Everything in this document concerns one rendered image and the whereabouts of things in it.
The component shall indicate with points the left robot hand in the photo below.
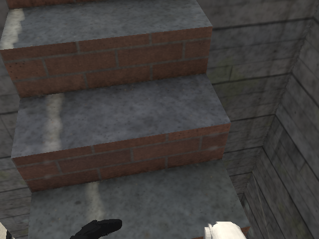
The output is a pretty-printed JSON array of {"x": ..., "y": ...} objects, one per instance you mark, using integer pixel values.
[{"x": 96, "y": 229}]

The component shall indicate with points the robot right thigh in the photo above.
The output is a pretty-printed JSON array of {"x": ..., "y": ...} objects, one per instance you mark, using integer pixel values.
[{"x": 222, "y": 230}]

